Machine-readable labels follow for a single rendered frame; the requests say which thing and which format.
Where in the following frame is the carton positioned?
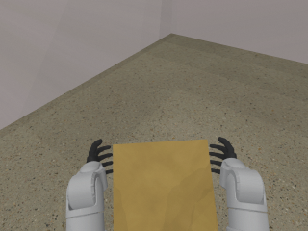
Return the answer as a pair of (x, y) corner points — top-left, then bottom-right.
(113, 139), (218, 231)

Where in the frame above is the robot left forearm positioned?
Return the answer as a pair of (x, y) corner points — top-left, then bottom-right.
(65, 161), (108, 231)

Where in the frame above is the robot right forearm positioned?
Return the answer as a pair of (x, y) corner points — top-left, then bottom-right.
(219, 158), (270, 231)

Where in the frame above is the left robot hand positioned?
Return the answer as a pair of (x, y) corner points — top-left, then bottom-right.
(86, 139), (114, 175)

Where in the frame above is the right robot hand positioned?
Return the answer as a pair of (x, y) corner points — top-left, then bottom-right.
(209, 137), (237, 174)

